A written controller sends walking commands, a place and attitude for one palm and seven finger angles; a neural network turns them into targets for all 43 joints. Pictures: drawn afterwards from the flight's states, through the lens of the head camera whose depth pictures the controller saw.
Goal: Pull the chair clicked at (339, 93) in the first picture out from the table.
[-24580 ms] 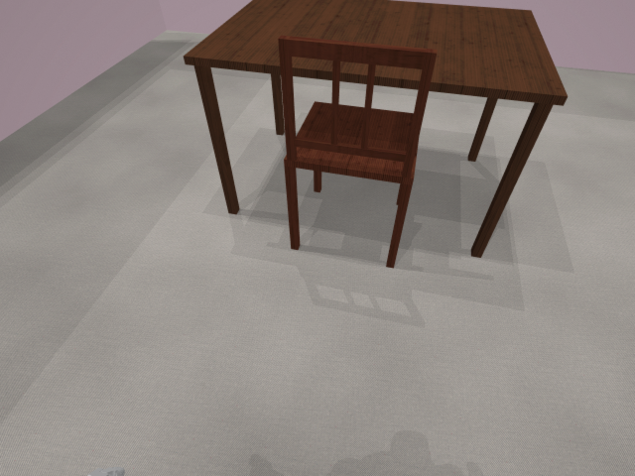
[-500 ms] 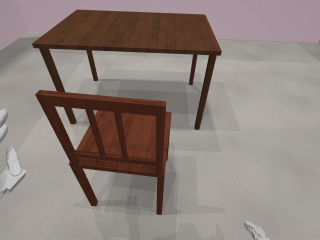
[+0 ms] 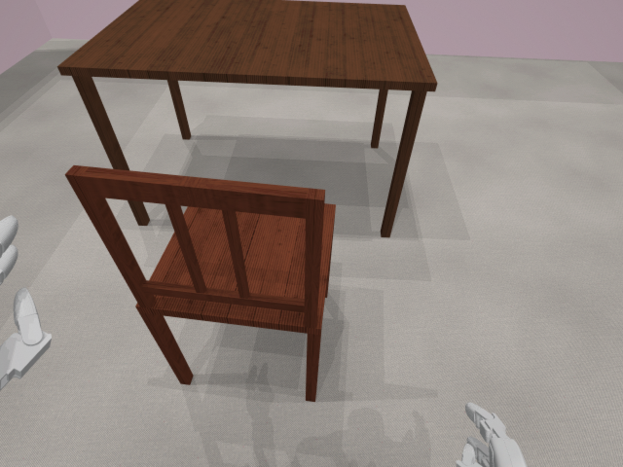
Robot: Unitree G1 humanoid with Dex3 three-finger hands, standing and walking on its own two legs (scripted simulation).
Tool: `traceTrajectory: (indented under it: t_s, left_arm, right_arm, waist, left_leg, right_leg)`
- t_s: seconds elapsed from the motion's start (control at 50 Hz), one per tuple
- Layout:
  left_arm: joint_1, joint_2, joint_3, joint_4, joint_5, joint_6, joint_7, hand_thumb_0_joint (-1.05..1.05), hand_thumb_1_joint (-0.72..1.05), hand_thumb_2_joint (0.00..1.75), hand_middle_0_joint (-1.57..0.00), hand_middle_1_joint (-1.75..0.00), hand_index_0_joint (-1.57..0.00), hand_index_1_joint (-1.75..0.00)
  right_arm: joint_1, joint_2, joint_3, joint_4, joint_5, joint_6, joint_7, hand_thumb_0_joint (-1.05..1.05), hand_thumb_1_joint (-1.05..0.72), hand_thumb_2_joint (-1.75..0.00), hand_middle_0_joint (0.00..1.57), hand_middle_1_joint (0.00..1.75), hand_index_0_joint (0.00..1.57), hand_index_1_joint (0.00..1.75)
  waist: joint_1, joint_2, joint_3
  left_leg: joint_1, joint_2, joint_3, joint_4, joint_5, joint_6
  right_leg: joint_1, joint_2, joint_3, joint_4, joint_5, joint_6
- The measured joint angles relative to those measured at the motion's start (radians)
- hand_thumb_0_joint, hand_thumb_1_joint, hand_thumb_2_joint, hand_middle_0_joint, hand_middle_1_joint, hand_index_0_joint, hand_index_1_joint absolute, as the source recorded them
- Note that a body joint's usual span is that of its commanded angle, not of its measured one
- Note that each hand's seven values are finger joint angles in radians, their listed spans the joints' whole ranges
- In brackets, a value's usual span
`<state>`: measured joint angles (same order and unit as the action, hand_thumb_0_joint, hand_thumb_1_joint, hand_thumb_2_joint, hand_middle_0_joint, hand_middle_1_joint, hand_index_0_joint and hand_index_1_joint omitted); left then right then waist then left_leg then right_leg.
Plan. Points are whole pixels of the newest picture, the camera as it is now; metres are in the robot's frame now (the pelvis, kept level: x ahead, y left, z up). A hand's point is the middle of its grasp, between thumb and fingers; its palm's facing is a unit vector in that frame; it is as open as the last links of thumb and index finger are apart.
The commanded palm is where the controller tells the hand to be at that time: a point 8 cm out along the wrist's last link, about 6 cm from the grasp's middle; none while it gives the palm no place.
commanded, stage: stop stepping back and stand still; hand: left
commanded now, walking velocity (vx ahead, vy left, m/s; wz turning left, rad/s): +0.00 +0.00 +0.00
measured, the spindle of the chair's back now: (188, 250) +0.52 +0.27 -0.09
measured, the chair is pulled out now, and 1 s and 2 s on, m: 0.58 0.58 0.58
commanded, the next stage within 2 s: let the arm hang, fingers relaxed in 0.24 s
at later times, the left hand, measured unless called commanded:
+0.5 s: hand (133, 438) +0.18 +0.24 -0.07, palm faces +0.15 -0.92 -0.36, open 7.4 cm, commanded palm none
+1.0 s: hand out of the picture -0.06 +0.17 -0.17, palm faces +0.05 -0.97 -0.23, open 7.3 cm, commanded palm none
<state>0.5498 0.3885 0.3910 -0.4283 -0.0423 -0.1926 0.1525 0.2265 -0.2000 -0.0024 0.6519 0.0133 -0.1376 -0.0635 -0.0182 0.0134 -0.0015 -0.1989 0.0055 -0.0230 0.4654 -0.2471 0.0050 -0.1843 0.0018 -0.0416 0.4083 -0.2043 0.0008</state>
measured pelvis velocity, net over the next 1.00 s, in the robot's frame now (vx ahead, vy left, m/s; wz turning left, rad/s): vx -0.01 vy -0.01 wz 0.03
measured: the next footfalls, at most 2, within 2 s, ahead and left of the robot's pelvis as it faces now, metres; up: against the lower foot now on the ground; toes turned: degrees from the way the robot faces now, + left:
none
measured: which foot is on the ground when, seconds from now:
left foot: down 0.00-1.00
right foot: down 0.00-1.00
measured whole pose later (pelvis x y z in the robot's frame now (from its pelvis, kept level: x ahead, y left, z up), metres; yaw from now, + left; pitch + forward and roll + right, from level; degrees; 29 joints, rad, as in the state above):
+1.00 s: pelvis -0.01 -0.01 +0.00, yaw +2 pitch -1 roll +0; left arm 0.37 0.17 -0.01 1.08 0.01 0.03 0.03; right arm 0.40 -0.14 0.01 1.07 -0.02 0.01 -0.02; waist 0.00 0.03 0.06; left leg -0.23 0.00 -0.05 0.49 -0.23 -0.01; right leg -0.22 -0.01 -0.07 0.47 -0.23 -0.02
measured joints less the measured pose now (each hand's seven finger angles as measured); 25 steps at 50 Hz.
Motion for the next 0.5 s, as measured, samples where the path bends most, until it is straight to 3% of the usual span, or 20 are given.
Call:
traceTrajectory:
  t_s: [0.34, 0.38, 0.44, 0.5]
  left_arm:
    - [0.02, 0.01, -0.004, -0.037, -0.02, 0.021, 0.006, 0.02, 0.88, 0.9, -0.21, -0.3, -0.21, -0.3]
    - [-0.054, 0.013, -0.059, 0.1, 0.026, 0.013, -0.034, 0.01, 0.89, 0.9, -0.21, -0.3, -0.21, -0.3]
    - [-0.202, -0.049, -0.182, 0.472, 0.054, 0.122, -0.092, 0.01, 0.89, 0.9, -0.2, -0.3, -0.2, -0.3]
    - [-0.283, -0.13, -0.277, 0.836, 0.067, 0.222, -0.115, 0.01, 0.9, 0.9, -0.2, -0.3, -0.19, -0.3]
  right_arm:
    - [-0.031, 0.002, 0.004, -0.042, 0.005, 0.045, -0.002, 0.01, -0.91, -0.9, 0.2, 0.3, 0.2, 0.3]
    - [-0.033, -0.016, -0.012, 0.003, -0.001, 0.02, 0.037, 0.01, -0.91, -0.9, 0.2, 0.3, 0.2, 0.3]
    - [-0.05, -0.043, -0.015, 0.083, -0.023, 0.067, 0.066, 0.01, -0.91, -0.9, 0.2, 0.3, 0.2, 0.3]
    - [-0.046, -0.03, -0.001, 0.135, -0.037, 0.116, 0.073, 0.01, -0.91, -0.9, 0.2, 0.3, 0.2, 0.3]
  waist:
    - [0.011, -0.009, 0.026]
    - [0.018, 0.004, 0.007]
    - [0.024, 0.031, -0.022]
    - [0.01, 0.031, -0.014]
  left_leg:
    - [0.034, -0.003, 0.001, -0.045, 0.01, 0.005]
    - [-0.011, -0.013, -0.007, -0.011, 0.004, 0.009]
    - [-0.062, -0.037, -0.01, 0.041, -0.012, 0.018]
    - [-0.067, -0.044, -0.009, 0.065, -0.022, 0.02]
  right_leg:
    - [0.045, -0.002, 0.001, -0.067, 0.022, 0.008]
    - [-0.006, -0.014, -0.01, -0.011, 0.006, 0.009]
    - [-0.068, -0.038, -0.013, 0.076, -0.041, 0.016]
    - [-0.082, -0.046, -0.011, 0.117, -0.059, 0.017]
